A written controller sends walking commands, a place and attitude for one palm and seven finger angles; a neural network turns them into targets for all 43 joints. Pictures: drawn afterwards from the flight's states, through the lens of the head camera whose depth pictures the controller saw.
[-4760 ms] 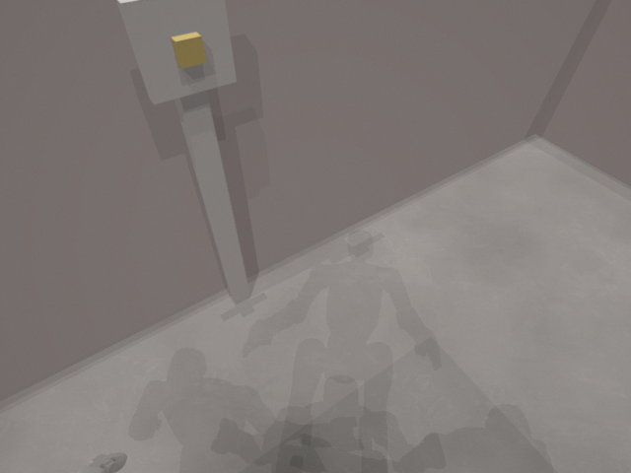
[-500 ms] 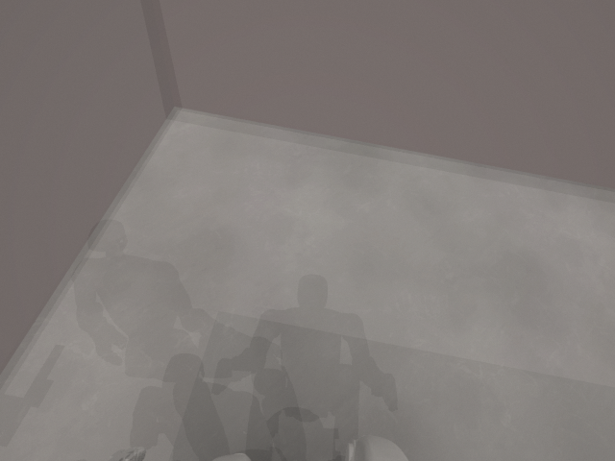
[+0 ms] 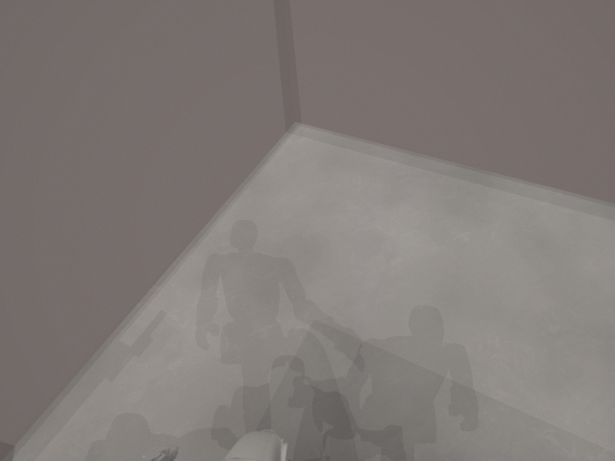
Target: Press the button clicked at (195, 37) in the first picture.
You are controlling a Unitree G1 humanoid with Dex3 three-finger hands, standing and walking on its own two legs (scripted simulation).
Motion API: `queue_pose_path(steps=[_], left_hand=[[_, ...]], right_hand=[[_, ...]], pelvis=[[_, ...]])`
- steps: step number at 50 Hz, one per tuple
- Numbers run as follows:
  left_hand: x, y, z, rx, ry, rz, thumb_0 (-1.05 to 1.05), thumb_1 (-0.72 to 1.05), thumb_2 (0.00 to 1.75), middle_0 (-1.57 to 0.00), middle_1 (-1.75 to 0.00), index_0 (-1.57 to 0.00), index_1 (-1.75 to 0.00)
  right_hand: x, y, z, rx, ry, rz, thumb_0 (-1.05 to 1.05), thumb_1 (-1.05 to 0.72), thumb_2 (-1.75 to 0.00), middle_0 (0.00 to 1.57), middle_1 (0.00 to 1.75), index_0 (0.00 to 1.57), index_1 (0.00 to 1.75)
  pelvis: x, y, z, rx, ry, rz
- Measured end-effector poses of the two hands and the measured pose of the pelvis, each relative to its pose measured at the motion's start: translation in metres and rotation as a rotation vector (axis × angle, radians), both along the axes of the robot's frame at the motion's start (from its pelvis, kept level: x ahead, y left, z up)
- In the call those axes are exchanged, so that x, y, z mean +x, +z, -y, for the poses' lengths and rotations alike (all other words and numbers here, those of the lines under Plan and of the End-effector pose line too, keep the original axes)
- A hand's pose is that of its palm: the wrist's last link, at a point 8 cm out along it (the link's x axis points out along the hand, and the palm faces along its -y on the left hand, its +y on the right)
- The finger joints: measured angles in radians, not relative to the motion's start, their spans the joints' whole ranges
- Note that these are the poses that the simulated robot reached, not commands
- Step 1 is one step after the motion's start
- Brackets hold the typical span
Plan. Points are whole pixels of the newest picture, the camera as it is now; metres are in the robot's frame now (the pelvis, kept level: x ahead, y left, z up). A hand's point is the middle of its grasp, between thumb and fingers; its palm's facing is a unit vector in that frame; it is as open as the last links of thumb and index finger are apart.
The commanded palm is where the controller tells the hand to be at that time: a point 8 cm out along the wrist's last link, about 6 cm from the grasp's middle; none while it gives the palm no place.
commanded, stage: turn to face it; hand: left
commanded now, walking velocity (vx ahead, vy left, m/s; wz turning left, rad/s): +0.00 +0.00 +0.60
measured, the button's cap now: out of the picture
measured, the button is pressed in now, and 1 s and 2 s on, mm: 0 0 0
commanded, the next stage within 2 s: take the last steps up to it in 1.66 s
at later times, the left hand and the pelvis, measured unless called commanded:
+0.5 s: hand out of the picture -0.01 +0.27 -0.17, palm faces +0.36 -0.89 -0.27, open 7.4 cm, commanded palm none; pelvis +0.00 +0.03 +0.00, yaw +18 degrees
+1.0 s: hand out of the picture -0.02 +0.20 -0.15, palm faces +0.59 -0.77 -0.26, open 7.4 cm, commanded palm none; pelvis +0.02 -0.01 +0.00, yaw +38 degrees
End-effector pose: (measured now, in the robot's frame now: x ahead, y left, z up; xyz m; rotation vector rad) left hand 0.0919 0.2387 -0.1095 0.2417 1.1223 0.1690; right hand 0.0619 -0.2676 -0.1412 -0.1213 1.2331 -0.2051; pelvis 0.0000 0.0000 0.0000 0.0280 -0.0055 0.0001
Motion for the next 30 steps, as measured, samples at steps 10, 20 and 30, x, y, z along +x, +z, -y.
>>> queue_pose_path(steps=[10, 20, 30], left_hand=[[-0.072, -0.014, -0.008, -0.039, 0.175, -0.098, 0.00, 0.90, 0.90, -0.20, -0.30, -0.21, -0.30], [-0.140, -0.042, -0.065, -0.040, 0.370, -0.217, 0.01, 0.91, 0.90, -0.20, -0.30, -0.20, -0.30], [-0.098, -0.014, -0.072, -0.009, 0.417, -0.037, 0.01, 0.91, 0.90, -0.19, -0.30, -0.20, -0.30]], right_hand=[[0.046, 0.008, -0.012, -0.033, 0.187, -0.046, 0.00, -0.91, -0.90, 0.20, 0.30, 0.20, 0.29], [0.112, 0.019, -0.081, -0.071, 0.387, 0.094, 0.00, -0.91, -0.90, 0.20, 0.30, 0.20, 0.30], [0.114, 0.016, -0.091, -0.032, 0.458, 0.043, 0.00, -0.90, -0.90, 0.20, 0.30, 0.20, 0.30]], pelvis=[[-0.001, 0.001, -0.002, 0.008, 0.147, -0.013], [-0.002, -0.012, -0.033, -0.027, 0.261, -0.018], [0.006, -0.001, -0.025, -0.033, 0.375, -0.010]])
